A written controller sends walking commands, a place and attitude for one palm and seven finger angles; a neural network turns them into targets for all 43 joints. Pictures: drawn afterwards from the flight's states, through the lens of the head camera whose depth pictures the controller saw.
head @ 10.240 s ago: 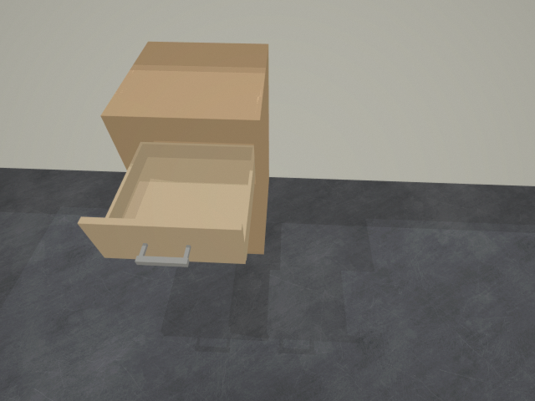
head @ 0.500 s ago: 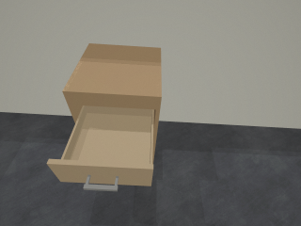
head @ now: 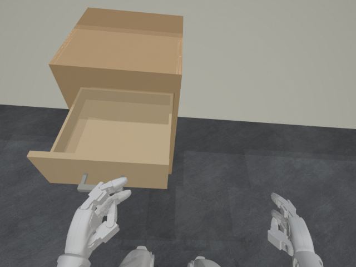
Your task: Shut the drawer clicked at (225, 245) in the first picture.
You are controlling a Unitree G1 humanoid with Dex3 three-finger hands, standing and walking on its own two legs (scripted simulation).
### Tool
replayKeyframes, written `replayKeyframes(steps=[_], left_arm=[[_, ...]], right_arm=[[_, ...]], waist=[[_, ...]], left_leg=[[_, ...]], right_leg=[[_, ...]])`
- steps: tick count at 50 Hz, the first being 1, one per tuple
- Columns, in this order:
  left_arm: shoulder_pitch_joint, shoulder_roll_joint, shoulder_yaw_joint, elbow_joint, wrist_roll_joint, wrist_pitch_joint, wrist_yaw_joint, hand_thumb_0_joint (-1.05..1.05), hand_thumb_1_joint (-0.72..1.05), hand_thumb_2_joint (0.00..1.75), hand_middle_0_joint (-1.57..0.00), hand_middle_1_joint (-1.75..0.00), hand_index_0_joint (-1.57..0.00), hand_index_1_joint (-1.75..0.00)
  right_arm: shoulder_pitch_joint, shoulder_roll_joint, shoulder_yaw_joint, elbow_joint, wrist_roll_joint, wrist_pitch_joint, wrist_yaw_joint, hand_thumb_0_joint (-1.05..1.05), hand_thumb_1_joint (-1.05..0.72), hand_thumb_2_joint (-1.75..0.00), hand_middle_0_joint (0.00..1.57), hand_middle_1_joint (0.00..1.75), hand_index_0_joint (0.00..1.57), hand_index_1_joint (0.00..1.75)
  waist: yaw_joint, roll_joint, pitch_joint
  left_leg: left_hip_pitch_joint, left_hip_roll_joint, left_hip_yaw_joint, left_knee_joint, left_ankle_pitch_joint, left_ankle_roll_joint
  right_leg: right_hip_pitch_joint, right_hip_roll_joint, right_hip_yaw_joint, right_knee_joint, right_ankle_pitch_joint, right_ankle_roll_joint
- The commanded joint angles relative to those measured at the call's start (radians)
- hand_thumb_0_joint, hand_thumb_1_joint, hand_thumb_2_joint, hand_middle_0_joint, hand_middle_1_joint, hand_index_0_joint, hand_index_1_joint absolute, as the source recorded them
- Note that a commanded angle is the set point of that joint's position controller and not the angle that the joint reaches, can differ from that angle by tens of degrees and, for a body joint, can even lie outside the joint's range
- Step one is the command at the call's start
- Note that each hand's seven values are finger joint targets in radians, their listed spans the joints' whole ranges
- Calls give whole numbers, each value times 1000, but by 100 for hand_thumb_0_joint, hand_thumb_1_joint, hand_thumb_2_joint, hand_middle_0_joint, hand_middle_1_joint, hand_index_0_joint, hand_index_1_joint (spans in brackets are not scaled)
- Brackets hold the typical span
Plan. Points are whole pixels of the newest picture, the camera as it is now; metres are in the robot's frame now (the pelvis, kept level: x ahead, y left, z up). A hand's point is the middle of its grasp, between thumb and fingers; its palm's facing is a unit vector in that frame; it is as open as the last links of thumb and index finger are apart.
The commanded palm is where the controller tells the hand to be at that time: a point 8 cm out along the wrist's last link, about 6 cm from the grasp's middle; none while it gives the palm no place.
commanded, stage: raise the hand and make a fist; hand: left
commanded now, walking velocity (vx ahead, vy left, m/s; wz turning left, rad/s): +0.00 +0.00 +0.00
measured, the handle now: (102, 183) +0.36 +0.24 -0.14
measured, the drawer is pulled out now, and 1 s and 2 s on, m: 0.30 0.30 0.30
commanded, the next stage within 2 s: bring the fist close to the handle in 1.50 s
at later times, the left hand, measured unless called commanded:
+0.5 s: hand (90, 228) +0.21 +0.19 -0.01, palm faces +0.10 -0.99 -0.03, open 3.6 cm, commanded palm +0.15 +0.25 -0.02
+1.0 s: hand (87, 247) +0.17 +0.20 -0.04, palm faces -0.01 -1.00 +0.02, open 3.2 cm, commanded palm +0.16 +0.25 -0.04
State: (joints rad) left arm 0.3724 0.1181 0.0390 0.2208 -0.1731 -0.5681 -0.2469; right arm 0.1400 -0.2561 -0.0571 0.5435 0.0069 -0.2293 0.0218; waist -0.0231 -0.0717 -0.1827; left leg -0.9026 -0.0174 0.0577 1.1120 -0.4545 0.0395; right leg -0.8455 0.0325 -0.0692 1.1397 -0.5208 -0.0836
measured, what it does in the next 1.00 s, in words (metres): lowers itself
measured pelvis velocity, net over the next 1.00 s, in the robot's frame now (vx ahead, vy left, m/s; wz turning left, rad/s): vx -0.03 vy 0.04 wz -0.01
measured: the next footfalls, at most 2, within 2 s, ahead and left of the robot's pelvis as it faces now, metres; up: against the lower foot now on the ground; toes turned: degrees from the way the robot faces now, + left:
none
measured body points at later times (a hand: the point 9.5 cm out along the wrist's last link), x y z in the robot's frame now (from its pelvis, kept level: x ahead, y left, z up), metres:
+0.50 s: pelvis -0.02 -0.02 -0.04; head +0.07 -0.02 +0.40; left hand +0.19 +0.25 -0.01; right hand +0.14 -0.26 -0.15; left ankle +0.05 +0.10 -0.65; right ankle +0.01 -0.07 -0.65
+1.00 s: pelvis -0.03 +0.04 -0.06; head +0.06 +0.06 +0.38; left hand +0.17 +0.25 -0.04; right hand +0.21 -0.17 -0.12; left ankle +0.05 +0.10 -0.65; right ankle +0.01 -0.07 -0.65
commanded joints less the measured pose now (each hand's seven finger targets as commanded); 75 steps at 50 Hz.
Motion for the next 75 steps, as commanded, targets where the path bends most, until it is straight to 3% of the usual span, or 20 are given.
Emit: replayKeyframes(steps=[1, 2, 5, 8, 11, 13, 16, 18, 20, 24, 28, 30, 32, 36, 40, 47, 56, 64, 70, 75], left_arm=[[62, 223, 197, -369, -43, -43, 81, 0, 90, 90, -62, -75, -62, -75], [43, 228, 219, -421, -59, -63, 107, 0, 90, 90, -64, -78, -64, -78], [-27, 215, 196, -581, -79, -173, 121, 0, 90, 90, -70, -84, -70, -84], [-131, 162, 60, -532, -92, -223, -7, 0, 90, 90, -76, -91, -76, -91], [-82, 174, 41, -271, -131, -122, -166, 0, 90, 90, -82, -97, -82, -97], [-47, 224, 109, -126, -154, 4, -234, 0, 90, 90, -86, -101, -86, -101], [-31, 334, 284, -210, -210, 156, -236, 0, 90, 90, -92, -108, -92, -108], [39, 380, 416, -252, -223, 185, -153, 0, 90, 90, -96, -112, -96, -112], [77, 331, 429, -371, -223, 136, -52, 0, 90, 90, -100, -117, -100, -117], [131, 241, 325, -332, -147, 20, 13, 0, 90, 90, -108, -125, -108, -125], [88, 172, 190, -152, -124, -38, -81, 0, 90, 90, -116, -134, -116, -134], [61, 182, 170, -158, -157, -61, -136, 0, 90, 90, -120, -138, -120, -138], [47, 211, 193, -231, -183, -88, -158, 0, 90, 90, -124, -143, -124, -143], [37, 237, 208, -428, -174, -148, -75, 0, 90, 90, -132, -151, -132, -151], [122, 174, 142, -408, -113, -103, 25, 0, 90, 90, -140, -160, -140, -160], [114, 137, 25, -407, -43, 69, 49, 0, 90, 90, -140, -160, -140, -160], [82, 107, -21, -516, 4, -44, 155, 0, 90, 90, -140, -160, -140, -160], [222, 121, -14, -571, 11, 72, 138, 0, 90, 90, -140, -160, -140, -160], [259, 110, 18, -553, -2, 22, 186, 0, 90, 90, -140, -160, -140, -160], [266, 107, -5, -477, -1, -38, 134, 0, 90, 90, -140, -160, -140, -160]], right_arm=[[-104, -79, -30, -231, 3, 29, -11, 0, -90, -90, 20, 30, 20, 30], [-84, -65, -30, -223, 2, 35, -18, 0, -90, -90, 20, 30, 20, 30], [-34, -47, -25, -167, -2, 24, -48, 0, -90, -90, 20, 30, 20, 30], [-37, -64, 3, -111, -6, -31, -59, 0, -90, -90, 20, 30, 20, 30], [-19, -106, 10, -79, 23, -61, -84, 0, -90, -90, 20, 30, 20, 30], [-32, -118, 13, -85, 46, -58, -104, 0, -90, -90, 20, 30, 20, 30], [-67, -113, 9, -139, 55, -33, -114, 0, -90, -90, 20, 30, 20, 30], [-89, -77, -2, -140, 46, -12, -107, 0, -90, -90, 20, 30, 20, 30], [-71, -32, -9, -124, 40, -2, -90, 0, -90, -90, 20, 30, 20, 30], [-62, -17, -29, -59, 28, 3, -70, 0, -90, -90, 20, 30, 20, 30], [-63, -61, -31, -39, 41, -3, -76, 0, -90, -90, 20, 30, 20, 30], [-43, -94, -35, -57, 46, -29, -85, 0, -90, -90, 20, 30, 20, 30], [-24, -110, -37, -71, 43, -56, -90, 0, -90, -90, 20, 30, 20, 30], [-23, -106, -34, -83, 17, -86, -78, 0, -90, -90, 20, 30, 20, 30], [-52, -101, -29, -105, 7, -56, -54, 0, -90, -90, 20, 30, 20, 30], [-60, -121, -3, -201, 23, 31, -50, 0, -90, -90, 20, 30, 20, 30], [-27, -117, 6, -197, -11, 41, -31, 0, -90, -90, 20, 30, 20, 30], [-21, -116, -3, -263, 10, 99, -35, 0, -90, -90, 20, 30, 20, 30], [-10, -80, -6, -232, 4, 101, -40, 0, -90, -90, 20, 30, 20, 30], [-15, -89, -9, -203, 4, 80, -35, 0, -90, -90, 20, 30, 20, 30]], waist=[[114, 216, -197], [100, 231, -217], [25, 187, -268], [-72, 190, -198], [-100, 35, -90], [-62, -30, -104], [30, -36, -291], [91, 4, -358], [110, 66, -402], [70, 64, -299], [-28, -16, -84], [-33, 7, -110], [-10, 78, -199], [32, 185, -336], [32, 189, -284], [8, 117, -194], [11, 221, -247], [39, 150, -341], [30, 112, -298], [5, 114, -265]], left_leg=[[23, -23, -49, -39, 120, -22], [12, -14, -63, -35, 79, -20], [-13, 15, -93, 76, 157, -2], [-84, 32, -109, 167, 122, 12], [-227, 39, -116, 208, -7, 16], [-289, 31, -117, 214, -32, 21], [-277, 14, -120, 177, 29, 16], [-250, 17, -125, 164, 90, 1], [-194, 23, -123, 134, 164, -12], [-197, 33, -113, 114, 182, -13], [-287, 32, -125, 147, 35, -2], [-268, 29, -122, 151, -4, 4], [-200, 30, -120, 142, 25, 10], [-48, 34, -132, 108, 93, 9], [-23, 34, -175, 52, 24, -3], [-78, 39, -236, -10, -178, -9], [45, 71, -358, -3, -155, -84], [44, 60, -298, 9, -5, -69], [-22, 43, -226, 68, 99, -46], [-81, 38, -198, 111, 95, -28]], right_leg=[[88, -27, 148, -111, 150, 17], [68, -22, 157, -122, 67, 17], [47, -13, 206, -108, 181, 42], [-70, -19, 220, -111, 148, 61], [-93, -37, 254, -180, -35, 93], [-32, -59, 302, -214, -84, 114], [182, -100, 323, -196, 26, 127], [266, -106, 330, -163, 168, 139], [313, -103, 307, -120, 363, 135], [184, -80, 247, -76, 398, 125], [-46, -67, 240, -122, 86, 129], [-87, -55, 212, -126, -47, 98], [-89, -34, 175, -101, -74, 65], [-135, -10, 92, -12, -3, 33], [-237, -6, 15, 44, -18, 32], [-286, -4, -2, 41, -88, 38], [-481, -10, -11, 179, -66, 42], [-334, -5, -12, 132, -6, 36], [-283, 8, -11, 97, 32, 34], [-282, 7, -1, 87, 31, 32]])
